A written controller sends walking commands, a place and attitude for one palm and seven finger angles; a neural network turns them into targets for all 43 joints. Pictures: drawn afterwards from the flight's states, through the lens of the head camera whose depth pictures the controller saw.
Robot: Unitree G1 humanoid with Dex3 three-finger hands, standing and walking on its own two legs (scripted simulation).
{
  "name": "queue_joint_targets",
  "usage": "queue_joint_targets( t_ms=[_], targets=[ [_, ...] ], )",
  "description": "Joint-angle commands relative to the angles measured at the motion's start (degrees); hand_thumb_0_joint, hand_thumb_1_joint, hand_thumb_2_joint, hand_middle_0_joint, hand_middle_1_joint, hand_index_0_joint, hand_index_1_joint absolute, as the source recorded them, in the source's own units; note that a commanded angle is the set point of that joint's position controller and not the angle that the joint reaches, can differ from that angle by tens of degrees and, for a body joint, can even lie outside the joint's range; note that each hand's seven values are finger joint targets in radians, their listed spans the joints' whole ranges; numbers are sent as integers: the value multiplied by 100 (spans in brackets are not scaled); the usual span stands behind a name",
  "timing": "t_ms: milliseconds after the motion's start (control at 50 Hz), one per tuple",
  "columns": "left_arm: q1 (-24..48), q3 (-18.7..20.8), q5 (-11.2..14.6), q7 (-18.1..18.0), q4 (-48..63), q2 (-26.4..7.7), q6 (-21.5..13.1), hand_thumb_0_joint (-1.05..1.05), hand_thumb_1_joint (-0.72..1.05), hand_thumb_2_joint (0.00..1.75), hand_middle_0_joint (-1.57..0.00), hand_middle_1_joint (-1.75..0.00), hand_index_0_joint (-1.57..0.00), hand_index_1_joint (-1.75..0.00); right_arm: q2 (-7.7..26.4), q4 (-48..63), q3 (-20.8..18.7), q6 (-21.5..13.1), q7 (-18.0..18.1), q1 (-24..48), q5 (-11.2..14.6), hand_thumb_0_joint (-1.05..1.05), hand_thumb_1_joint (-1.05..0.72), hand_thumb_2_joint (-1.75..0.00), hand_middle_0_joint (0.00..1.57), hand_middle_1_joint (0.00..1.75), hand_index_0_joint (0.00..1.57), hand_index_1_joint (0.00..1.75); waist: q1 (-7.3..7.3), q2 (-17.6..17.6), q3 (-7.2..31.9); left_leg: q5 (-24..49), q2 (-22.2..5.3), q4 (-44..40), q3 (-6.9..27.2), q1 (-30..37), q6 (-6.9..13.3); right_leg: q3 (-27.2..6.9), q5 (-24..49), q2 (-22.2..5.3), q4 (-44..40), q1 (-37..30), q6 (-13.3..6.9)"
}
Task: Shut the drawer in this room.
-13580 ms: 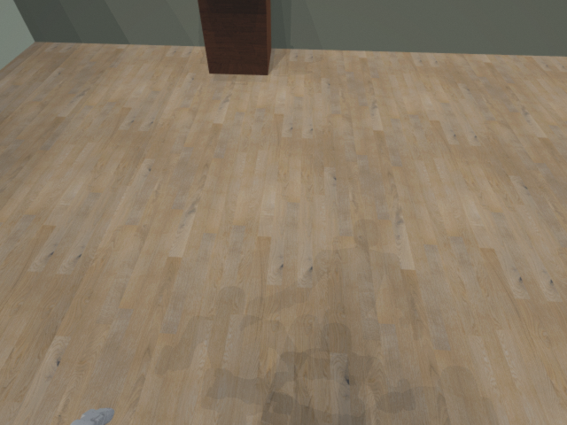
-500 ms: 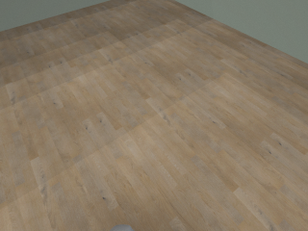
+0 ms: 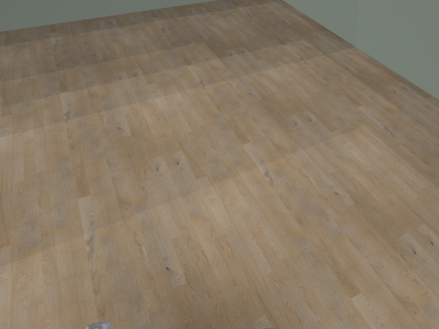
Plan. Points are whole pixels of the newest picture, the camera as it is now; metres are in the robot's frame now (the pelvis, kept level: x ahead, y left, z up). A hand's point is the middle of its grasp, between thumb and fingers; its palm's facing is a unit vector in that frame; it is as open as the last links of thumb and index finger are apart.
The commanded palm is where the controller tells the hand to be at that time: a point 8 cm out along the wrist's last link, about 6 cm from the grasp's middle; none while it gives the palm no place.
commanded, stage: turn or walk to find it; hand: left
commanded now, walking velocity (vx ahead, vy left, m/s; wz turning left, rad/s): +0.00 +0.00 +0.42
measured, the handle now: out of the picture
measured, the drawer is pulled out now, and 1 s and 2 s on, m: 0.17 0.17 0.17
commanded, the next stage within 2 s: none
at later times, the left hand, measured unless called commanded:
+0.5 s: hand out of the picture -0.03 +0.18 -0.17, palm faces +0.27 -0.93 -0.25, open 7.4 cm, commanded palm none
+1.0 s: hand out of the picture -0.05 +0.19 -0.16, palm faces +0.44 -0.85 -0.28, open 7.3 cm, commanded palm none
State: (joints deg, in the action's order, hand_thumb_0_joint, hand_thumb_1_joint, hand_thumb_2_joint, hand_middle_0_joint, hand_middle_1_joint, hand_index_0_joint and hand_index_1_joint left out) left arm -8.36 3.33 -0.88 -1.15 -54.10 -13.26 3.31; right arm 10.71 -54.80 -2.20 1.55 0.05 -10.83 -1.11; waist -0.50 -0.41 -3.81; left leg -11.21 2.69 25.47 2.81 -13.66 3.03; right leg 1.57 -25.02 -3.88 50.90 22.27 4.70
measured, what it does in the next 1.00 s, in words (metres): steps on the spot, turning left: right foot, then left foot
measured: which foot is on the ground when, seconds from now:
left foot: down 0.00-0.14, up 0.16-0.54, down 0.56-0.96, up 0.98-1.00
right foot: up 0.00-0.12, down 0.14-0.56, up 0.58-0.94, down 0.96-1.00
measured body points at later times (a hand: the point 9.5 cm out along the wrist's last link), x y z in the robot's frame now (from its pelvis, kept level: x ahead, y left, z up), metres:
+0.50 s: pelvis -0.03 -0.02 -0.01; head +0.01 -0.02 +0.44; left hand -0.05 +0.23 -0.15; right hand +0.08 -0.27 -0.16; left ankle -0.08 +0.11 -0.72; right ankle -0.01 -0.14 -0.74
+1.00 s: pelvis -0.05 -0.03 -0.01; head -0.02 -0.04 +0.43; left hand -0.08 +0.24 -0.14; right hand +0.12 -0.22 -0.17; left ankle -0.08 +0.10 -0.74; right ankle +0.00 -0.13 -0.75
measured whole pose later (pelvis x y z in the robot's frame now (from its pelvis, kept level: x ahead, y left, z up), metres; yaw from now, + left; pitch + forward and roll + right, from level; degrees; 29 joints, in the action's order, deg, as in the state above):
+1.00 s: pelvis -0.05 -0.03 -0.01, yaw +26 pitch -1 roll +0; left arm -9.5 2.3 -1.2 -1.1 -52.1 -11.2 0.8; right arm 12.8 -54.4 -3.6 2.9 -0.3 -10.4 -0.7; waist -0.4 2.6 -3.8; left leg -19.3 2.1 37.6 5.4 -19.8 -0.4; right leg 5.0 -16.9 -2.4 33.0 15.2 1.0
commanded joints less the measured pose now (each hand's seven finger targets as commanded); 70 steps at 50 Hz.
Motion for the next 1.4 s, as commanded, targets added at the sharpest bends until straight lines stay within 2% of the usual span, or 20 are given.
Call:
queue_joint_targets(
  t_ms=[0,80,120,140,220,420,480,500,540,660,900,920,960,980,1060,1220,1300,1320,1360,1380],
  targets=[
    [-20,59,36,-21,471,-371,-181,0,90,90,-20,-30,-20,-30,1236,329,-374,-41,68,-199,-52,0,-90,-90,20,30,20,30,-110,900,563,1793,-1494,-568,1823,405,733,-23,-25,159,-781,-138,-96],
    [-676,106,52,-71,345,-520,-296,0,90,90,-20,-30,-20,-30,1060,400,-384,-25,36,-78,19,0,-90,-90,20,30,20,30,220,513,809,1058,-971,65,1639,-532,268,-58,1322,46,-2983,-1788,-191],
    [-749,223,-73,-111,389,-1252,-373,0,90,90,-20,-30,-20,-30,558,597,-310,-43,-15,-111,56,0,-90,-90,20,30,20,30,280,-1556,643,-1927,233,2049,127,-2025,-424,-2012,1786,-2182,-3630,-2309,-1116],
    [-596,258,-10,-116,495,-1190,-377,0,90,90,-20,-30,-20,-30,877,532,-402,76,0,-112,-23,0,-90,-90,20,30,20,30,265,-1370,586,-2089,-20,3114,339,-1827,-415,-1963,1408,-2355,-3758,-1506,-1409],
    [226,118,-26,-105,667,-668,-367,0,90,90,-20,-30,-20,-30,702,212,-397,204,-108,-398,-37,0,-90,-90,20,30,20,30,-192,-740,-93,-1019,-328,4454,62,-1729,-533,-504,1333,-1407,-3610,-632,-1089],
    [-889,252,-105,-65,188,-1094,-351,0,90,90,-20,-30,-20,-30,529,343,-199,51,-73,316,68,0,-90,-90,20,30,20,30,382,-1251,522,-1638,-308,1744,-663,-1009,-626,-37,3894,-1598,-2687,-1965,-1271],
    [-707,262,-54,-61,150,-1126,-303,0,90,90,-20,-30,-20,-30,624,237,-197,-6,-51,-80,61,0,-90,-90,20,30,20,30,106,-1196,665,-612,-276,413,-826,-88,-546,307,3654,-1476,-2172,-1620,-893],
    [-666,236,-6,-47,154,-1007,-267,0,90,90,-20,-30,-20,-30,798,192,-232,-53,-66,-256,55,0,-90,-90,20,30,20,30,-22,-679,792,152,-447,-304,-623,625,-457,500,3115,-1330,-1639,-1143,-634],
    [-546,76,12,-17,489,-385,-200,0,90,90,-20,-30,-20,-30,1741,159,-438,-93,-26,-699,8,0,-90,-90,20,30,20,30,-255,1718,864,3286,-2612,-574,1755,1540,638,673,-1207,-315,293,888,-42],
    [-277,101,11,49,214,-478,-160,0,90,90,-20,-30,-20,-30,1224,259,-273,-135,118,17,-14,0,-90,-90,20,30,20,30,-29,920,509,2751,-1680,-512,803,845,608,35,-43,-239,1011,772,-35],
    [-844,94,35,-9,289,-449,-266,0,90,90,-20,-30,-20,-30,1219,476,-396,0,28,267,-9,0,-90,-90,20,30,20,30,238,792,617,1269,-1229,-20,1379,-336,396,229,1087,169,-2294,-1295,-120],
    [-991,125,6,-34,278,-644,-325,0,90,90,-20,-30,-20,-30,1020,506,-369,-10,10,202,29,0,-90,-90,20,30,20,30,289,259,663,621,-893,419,1183,-835,130,-74,1375,-169,-2989,-1902,-190],
    [-990,217,-76,-61,411,-1339,-359,0,90,90,-20,-30,-20,-30,714,724,-340,14,-20,275,38,0,-90,-90,20,30,20,30,376,-1412,502,-2216,101,2767,97,-1833,-398,-1980,1859,-2364,-3598,-1678,-1254],
    [-765,267,-38,-87,478,-1201,-385,0,90,90,-20,-30,-20,-30,853,655,-390,108,-13,261,-14,0,-90,-90,20,30,20,30,299,-1595,422,-2131,-95,3616,387,-1821,-372,-1997,1446,-2265,-3743,-1155,-1390],
    [-98,117,-40,-84,635,-718,-394,0,90,90,-20,-30,-20,-30,744,288,-374,185,-113,-123,-22,0,-90,-90,20,30,20,30,-73,-832,114,-1043,-344,4502,55,-1677,-539,-441,1677,-1440,-3460,-839,-1068],
    [-810,227,-112,-77,270,-1045,-358,0,90,90,-20,-30,-20,-30,561,360,-229,112,-101,398,43,0,-90,-90,20,30,20,30,355,-1075,309,-1679,-422,2390,-518,-1163,-616,-86,2781,-1700,-3097,-1586,-1287],
    [-686,261,-73,-48,170,-1103,-304,0,90,90,-20,-30,-20,-30,565,255,-181,-2,-63,-47,72,0,-90,-90,20,30,20,30,144,-1090,689,-957,-317,674,-783,-293,-533,316,3241,-1583,-2334,-1666,-1003],
    [-667,266,-19,-47,187,-1025,-269,0,90,90,-20,-30,-20,-30,695,183,-203,-58,-67,-283,58,0,-90,-90,20,30,20,30,-1,-725,808,-154,-411,-173,-698,406,-469,531,2864,-1474,-1851,-1235,-719],
    [-552,96,30,1,496,-374,-181,0,90,90,-20,-30,-20,-30,1671,204,-415,-111,-28,-629,0,0,-90,-90,20,30,20,30,-206,1934,698,2466,-2503,-781,1884,1335,498,792,-1052,-353,93,993,-23],
    [-139,77,-15,-47,529,-468,-94,0,90,90,-20,-30,-20,-30,1674,81,-422,-90,34,-771,-12,0,-90,-90,20,30,20,30,-394,1655,686,2002,-2570,-863,1875,798,741,234,-1120,-347,726,807,-89]
  ],
)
